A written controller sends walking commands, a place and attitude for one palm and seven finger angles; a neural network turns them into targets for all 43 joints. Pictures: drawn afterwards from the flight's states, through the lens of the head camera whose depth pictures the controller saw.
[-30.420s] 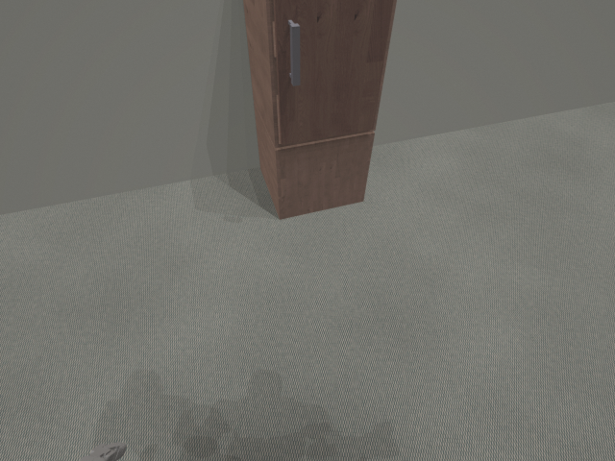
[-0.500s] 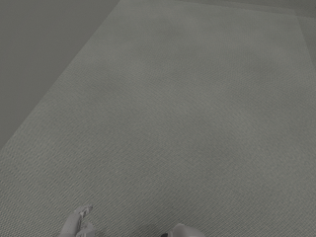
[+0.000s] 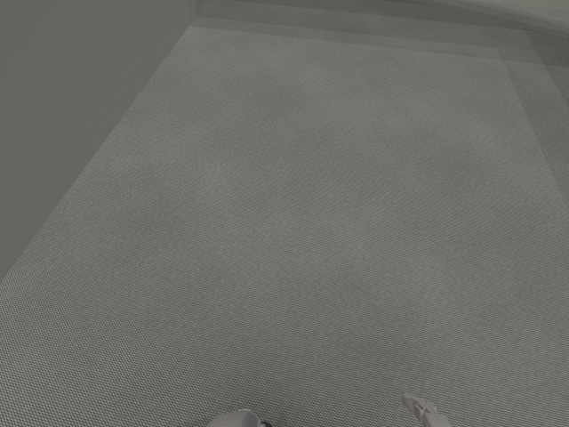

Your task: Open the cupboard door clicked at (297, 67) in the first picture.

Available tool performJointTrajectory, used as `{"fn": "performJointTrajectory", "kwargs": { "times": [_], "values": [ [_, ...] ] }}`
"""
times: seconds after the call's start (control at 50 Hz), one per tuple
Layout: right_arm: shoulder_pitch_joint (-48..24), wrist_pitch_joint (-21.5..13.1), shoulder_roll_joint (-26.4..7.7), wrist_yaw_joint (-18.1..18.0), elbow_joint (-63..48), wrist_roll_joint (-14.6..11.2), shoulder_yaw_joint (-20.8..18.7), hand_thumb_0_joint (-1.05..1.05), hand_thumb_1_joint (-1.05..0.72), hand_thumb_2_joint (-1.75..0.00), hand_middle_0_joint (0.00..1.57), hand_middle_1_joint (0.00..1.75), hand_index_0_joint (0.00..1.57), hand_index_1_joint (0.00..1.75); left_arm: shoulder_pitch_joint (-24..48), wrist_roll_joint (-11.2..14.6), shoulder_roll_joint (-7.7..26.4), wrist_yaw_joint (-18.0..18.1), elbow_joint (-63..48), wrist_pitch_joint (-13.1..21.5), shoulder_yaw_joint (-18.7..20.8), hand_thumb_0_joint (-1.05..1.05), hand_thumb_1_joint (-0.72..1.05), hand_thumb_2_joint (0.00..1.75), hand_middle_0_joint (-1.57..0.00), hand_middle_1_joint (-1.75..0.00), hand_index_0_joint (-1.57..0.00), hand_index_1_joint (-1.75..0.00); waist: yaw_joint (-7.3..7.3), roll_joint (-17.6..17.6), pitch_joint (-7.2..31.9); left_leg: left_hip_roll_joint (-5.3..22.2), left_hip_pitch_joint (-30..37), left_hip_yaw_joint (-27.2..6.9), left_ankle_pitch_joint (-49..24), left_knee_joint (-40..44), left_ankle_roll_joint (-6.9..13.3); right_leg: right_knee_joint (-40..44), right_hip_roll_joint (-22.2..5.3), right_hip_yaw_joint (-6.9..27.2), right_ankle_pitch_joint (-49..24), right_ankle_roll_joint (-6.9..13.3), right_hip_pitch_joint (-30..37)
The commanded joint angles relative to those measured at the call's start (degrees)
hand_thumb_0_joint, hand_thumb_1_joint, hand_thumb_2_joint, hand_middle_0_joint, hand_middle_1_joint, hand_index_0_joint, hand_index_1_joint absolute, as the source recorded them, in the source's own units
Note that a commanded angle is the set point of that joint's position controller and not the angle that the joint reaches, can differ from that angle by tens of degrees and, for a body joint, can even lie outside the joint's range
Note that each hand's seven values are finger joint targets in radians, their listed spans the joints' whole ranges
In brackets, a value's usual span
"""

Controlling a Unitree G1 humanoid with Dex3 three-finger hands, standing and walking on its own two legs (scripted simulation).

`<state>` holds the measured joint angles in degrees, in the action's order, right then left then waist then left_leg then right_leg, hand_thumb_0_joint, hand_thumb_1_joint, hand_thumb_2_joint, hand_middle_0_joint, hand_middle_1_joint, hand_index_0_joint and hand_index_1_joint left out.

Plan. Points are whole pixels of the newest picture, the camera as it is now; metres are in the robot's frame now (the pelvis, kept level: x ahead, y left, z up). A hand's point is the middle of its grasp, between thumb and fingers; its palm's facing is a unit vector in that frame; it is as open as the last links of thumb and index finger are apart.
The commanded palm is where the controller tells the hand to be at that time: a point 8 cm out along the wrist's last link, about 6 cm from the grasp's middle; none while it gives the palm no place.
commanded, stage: walk to a spot facing it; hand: left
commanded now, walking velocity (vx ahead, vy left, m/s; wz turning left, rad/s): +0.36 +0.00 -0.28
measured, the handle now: out of the picture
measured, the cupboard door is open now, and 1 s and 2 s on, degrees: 44 44 44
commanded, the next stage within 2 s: turn to face it in 0.18 s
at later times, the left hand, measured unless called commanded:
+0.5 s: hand (226, 284) +0.38 +0.15 -0.16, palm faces -0.11 -0.98 -0.18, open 7.3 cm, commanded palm none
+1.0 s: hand (180, 274) +0.40 +0.25 -0.17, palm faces +0.23 -0.95 -0.23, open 7.3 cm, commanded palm none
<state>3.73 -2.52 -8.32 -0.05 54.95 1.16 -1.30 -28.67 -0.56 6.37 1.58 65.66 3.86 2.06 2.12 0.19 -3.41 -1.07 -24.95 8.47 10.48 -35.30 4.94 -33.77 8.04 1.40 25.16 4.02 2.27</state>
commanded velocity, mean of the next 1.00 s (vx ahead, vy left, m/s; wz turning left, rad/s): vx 0.06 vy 0.00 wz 0.33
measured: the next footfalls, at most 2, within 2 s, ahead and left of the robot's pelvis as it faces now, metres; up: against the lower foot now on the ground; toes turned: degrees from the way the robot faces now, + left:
right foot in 0.46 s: +0.33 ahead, -0.10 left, +0.00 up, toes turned -11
left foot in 0.86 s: +0.43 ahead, +0.15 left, +0.00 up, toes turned +16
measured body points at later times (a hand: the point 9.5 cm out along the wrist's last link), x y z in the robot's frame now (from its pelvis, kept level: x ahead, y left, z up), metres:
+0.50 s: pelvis +0.25 -0.01 +0.01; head +0.30 -0.01 +0.46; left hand +0.38 +0.20 -0.14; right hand +0.10 -0.19 -0.13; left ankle +0.09 +0.06 -0.68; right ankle +0.29 -0.09 -0.72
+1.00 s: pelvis +0.35 +0.03 +0.00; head +0.40 +0.07 +0.45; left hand +0.38 +0.30 -0.15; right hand +0.50 -0.21 -0.12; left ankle +0.39 +0.14 -0.72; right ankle +0.32 -0.12 -0.63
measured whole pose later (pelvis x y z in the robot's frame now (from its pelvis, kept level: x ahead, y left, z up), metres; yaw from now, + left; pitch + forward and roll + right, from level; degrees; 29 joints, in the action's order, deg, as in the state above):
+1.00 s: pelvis +0.35 +0.03 +0.00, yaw +12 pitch +2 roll -1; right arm 8.5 0.8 -13.6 -0.2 51.5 1.6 -3.1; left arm -7.4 -1.6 13.8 0.9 53.9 -2.8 5.0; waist -1.0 1.9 -5.2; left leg 1.4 -26.1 3.9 13.8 -37.8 2.2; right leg -69.9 -4.7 -2.9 27.4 -4.5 -28.7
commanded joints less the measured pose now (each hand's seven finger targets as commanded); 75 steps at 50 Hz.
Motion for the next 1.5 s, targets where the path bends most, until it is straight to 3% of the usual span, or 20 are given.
{"fn": "performJointTrajectory", "kwargs": {
  "times": [0.0, 0.06, 0.12, 0.24, 0.32, 0.4, 0.44, 0.46, 0.62, 0.74, 0.8, 0.84, 0.86, 0.92, 1.22, 1.24, 1.26, 1.28, 1.36, 1.48],
  "values": [
    [21.56, -0.25, -13.55, -1.19, 2.4, 0.0, -3.42, 0.0, -0.9, -0.9, 0.2, 0.3, 0.2, 0.3, 3.93, 0.43, 8.49, -0.12, -7.25, 1.81, 1.44, 0.0, 0.9, 0.9, -0.2, -0.3, -0.2, -0.3, -7.7, -4.53, 9.86, 28.7, 29.87, -38.38, -3.15, 18.73, 12.8, -51.92, -8.3, 3.99, 1.17, -1.12, -35.46],
    [14.72, -2.03, -4.72, -1.69, 1.49, 0.22, -0.96, 0.0, -0.9, -0.9, 0.2, 0.3, 0.2, 0.3, 5.21, -1.35, 5.02, -1.97, -6.26, -0.65, 1.7, 0.0, 0.9, 0.9, -0.2, -0.3, -0.2, -0.3, -1.89, -3.53, -4.64, 19.72, 9.45, -19.81, 2.18, 24.63, 2.27, -46.59, -12.48, 2.56, -10.04, -2.85, -35.38],
    [18.97, -3.5, -4.36, -2.01, 3.71, -0.2, -0.38, 0.0, -0.9, -0.9, 0.2, 0.3, 0.2, 0.3, 3.77, -1.45, 1.87, -2.17, -5.75, -2.14, 1.3, 0.0, 0.9, 0.9, -0.2, -0.3, -0.2, -0.3, -0.34, -3.55, -0.54, 15.55, 14.8, -6.27, -27.63, 21.31, -1.99, -41.26, -11.6, -0.18, -13.32, -3.83, -36.57],
    [23.17, -2.7, -4.93, -2.56, 4.75, -0.33, 0.3, 0.0, -0.9, -0.9, 0.2, 0.3, 0.2, 0.3, 12.78, -0.93, 2.11, -3.1, -9.05, -3.41, 1.72, 0.0, 0.9, 0.9, -0.2, -0.3, -0.2, -0.3, -0.79, -8.91, -2.43, 11.9, 16.47, 2.98, -46.15, 18.99, -6.33, -26.55, -9.79, -6.96, -21.15, -3.89, -37.63],
    [28.35, -1.96, -5.61, -2.82, 7.54, -0.07, 0.68, 0.0, -0.9, -0.9, 0.2, 0.3, 0.2, 0.3, 17.56, -0.64, 2.96, -2.48, -9.69, -2.18, 0.3, 0.0, 0.9, 0.9, -0.2, -0.3, -0.2, -0.3, -2.65, -6.95, -1.54, 12.44, 20.75, 0.57, -60.02, 15.93, -4.83, -9.67, -6.71, -10.5, -22.11, -2.18, -29.31],
    [26.9, -1.11, -7.35, -3.02, 8.37, -0.86, -0.05, 0.0, -0.9, -0.9, 0.2, 0.3, 0.2, 0.3, 9.98, -0.91, 6.78, -1.2, -7.87, -0.98, 0.49, 0.0, 0.9, 0.9, -0.2, -0.3, -0.2, -0.3, 1.33, -9.19, 5.57, 13.87, 25.04, -3.88, -61.56, 2.85, -3.32, 1.3, -6.15, -9.25, -22.1, -1.21, -15.99],
    [26.44, -0.95, -5.48, -2.52, 7.27, -1.97, -0.46, 0.0, -0.9, -0.9, 0.2, 0.3, 0.2, 0.3, 1.56, -1.13, 13.52, -0.19, -5.74, 0.08, 2.14, 0.0, 0.9, 0.9, -0.2, -0.3, -0.2, -0.3, 4.76, 2.0, 12.96, 6.75, 4.79, -2.16, -25.68, -19.73, -5.45, 1.54, -22.02, 5.07, -63.02, 4.58, 9.87],
    [28.01, -0.69, -4.67, -2.5, 6.0, -2.51, -0.74, 0.0, -0.9, -0.9, 0.2, 0.3, 0.2, 0.3, -1.05, -0.46, 16.76, 0.0, -5.29, 0.22, 2.6, 0.0, 0.9, 0.9, -0.2, -0.3, -0.2, -0.3, 4.36, 8.94, 17.85, -0.69, -4.05, -3.74, 27.49, -38.46, -6.21, 2.89, -37.82, 16.2, -86.69, 12.5, 15.94],
    [21.24, 4.92, -0.31, -0.2, 4.5, -0.47, -1.13, 0.0, -0.9, -0.9, 0.2, 0.3, 0.2, 0.3, 17.33, -0.38, 9.11, 0.67, -11.87, -1.07, 1.68, 0.0, 0.9, 0.9, -0.2, -0.3, -0.2, -0.3, -5.37, 7.18, 3.54, 6.84, -1.22, -5.24, 11.74, -28.37, -8.36, 13.87, -26.03, -10.4, -44.85, 2.11, -16.7],
    [10.28, 4.43, -3.05, 1.11, -0.98, -0.26, -1.84, 0.0, -0.9, -0.9, 0.2, 0.3, 0.2, 0.3, 17.24, -1.01, 12.73, 0.16, -12.94, -2.12, 3.34, 0.0, 0.9, 0.9, -0.2, -0.3, -0.2, -0.3, -2.67, 11.86, 1.34, 5.7, -1.15, -0.49, 9.96, -11.59, -7.93, 7.94, -27.3, -12.96, -41.92, 0.85, -13.11],
    [16.58, 3.97, -8.24, 1.34, -1.08, 0.32, -3.46, 0.0, -0.9, -0.9, 0.2, 0.3, 0.2, 0.3, 18.87, -0.62, 14.21, -0.2, -14.42, -2.72, 3.97, 0.0, 0.9, 0.9, -0.2, -0.3, -0.2, -0.3, -7.4, 2.74, 5.31, 3.72, 13.52, -0.85, -2.41, 1.83, -6.77, -7.38, -26.6, -15.42, -32.11, -2.71, -17.73],
    [22.33, 3.11, -20.09, 0.41, -1.58, 0.68, -5.78, 0.0, -0.9, -0.9, 0.2, 0.3, 0.2, 0.3, 20.41, 0.2, 9.03, -0.57, -18.91, -3.62, 2.67, 0.0, 0.9, 0.9, -0.2, -0.3, -0.2, -0.3, -9.56, -25.04, 10.57, 27.08, 20.23, -37.06, -35.84, 14.39, 6.91, -35.37, -12.77, -10.1, 16.99, -9.17, -35.89],
    [21.49, 3.49, -19.54, 0.09, -1.47, 0.22, -5.42, 0.0, -0.9, -0.9, 0.2, 0.3, 0.2, 0.3, 22.34, -0.49, 11.22, -0.31, -19.99, -4.31, 2.52, 0.0, 0.9, 0.9, -0.2, -0.3, -0.2, -0.3, -8.88, -15.21, 11.12, 27.77, 18.58, -35.42, -25.83, 14.97, 8.21, -39.21, -14.04, -2.46, 13.4, -7.78, -35.61],
    [10.15, 2.99, -16.99, -0.8, -5.6, 0.61, -4.74, 0.0, -0.9, -0.9, 0.2, 0.3, 0.2, 0.3, 22.25, -0.94, 11.42, -0.62, -17.95, -4.64, 3.56, 0.0, 0.9, 0.9, -0.2, -0.3, -0.2, -0.3, -4.7, -13.11, 5.92, 19.7, 8.7, -28.99, -2.51, 17.85, 4.52, -40.41, -14.47, -0.24, 2.05, -8.59, -37.48],
    [4.2, 4.44, -16.31, -0.07, -8.13, -0.1, -5.97, 0.0, -0.9, -0.9, 0.2, 0.3, 0.2, 0.3, 13.27, 0.07, 12.07, -0.49, -17.49, -4.25, 3.13, 0.0, 0.9, 0.9, -0.2, -0.3, -0.2, -0.3, -0.57, -8.76, 9.26, 10.03, 2.36, -26.01, -2.51, 10.34, 1.08, 4.36, -7.94, -3.71, -8.36, -8.17, -11.99],
    [3.96, 4.56, -13.46, 0.14, -8.76, -0.63, -5.7, 0.0, -0.9, -0.9, 0.2, 0.3, 0.2, 0.3, 10.81, -0.49, 15.18, -0.11, -17.2, -3.72, 3.85, 0.0, 0.9, 0.9, -0.2, -0.3, -0.2, -0.3, 0.77, 0.58, 10.0, 5.15, -5.18, -22.23, 5.26, 3.58, -2.24, 14.41, -14.64, 2.46, -7.0, -6.18, -4.04],
    [3.56, 4.52, -9.36, 0.45, -9.94, -0.9, -5.12, 0.0, -0.9, -0.9, 0.2, 0.3, 0.2, 0.3, 10.23, -1.48, 21.64, 0.3, -17.68, -3.26, 4.95, 0.0, 0.9, 0.9, -0.2, -0.3, -0.2, -0.3, 1.84, 20.07, 8.83, -4.11, -15.42, -10.32, 19.83, -12.8, -7.93, 21.29, -32.1, 21.47, -6.83, 0.36, -1.23],
    [1.61, 4.47, -12.51, 0.62, -10.08, -0.22, -5.46, 0.0, -0.9, -0.9, 0.2, 0.3, 0.2, 0.3, 13.01, -1.03, 21.32, 0.67, -18.52, -3.58, 4.24, 0.0, 0.9, 0.9, -0.2, -0.3, -0.2, -0.3, 1.18, 16.81, 5.62, -0.95, -13.54, -11.89, 25.21, -26.37, -7.22, 20.12, -37.81, 21.73, -14.92, 4.03, -10.52],
    [6.04, 5.91, -10.27, 1.5, -5.73, -0.15, -4.95, 0.0, -0.9, -0.9, 0.2, 0.3, 0.2, 0.3, 20.28, -0.38, 13.5, 0.58, -19.85, -2.95, 2.34, 0.0, 0.9, 0.9, -0.2, -0.3, -0.2, -0.3, -4.38, 11.91, 3.99, 2.36, -12.18, -9.89, 12.55, -36.16, -9.05, 12.44, -25.09, 0.28, -36.71, 0.68, -9.71],
    [-1.51, 5.78, -8.15, 1.73, -6.82, -0.48, -3.49, 0.0, -0.9, -0.9, 0.2, 0.3, 0.2, 0.3, 10.04, -0.66, 15.11, 0.63, -16.86, -2.6, 3.07, 0.0, 0.9, 0.9, -0.2, -0.3, -0.2, -0.3, 0.29, 9.21, 4.93, 1.92, -9.33, -4.83, 14.12, -20.19, -9.5, 8.36, -26.59, -4.47, -53.24, 0.44, 0.68]
  ]
}}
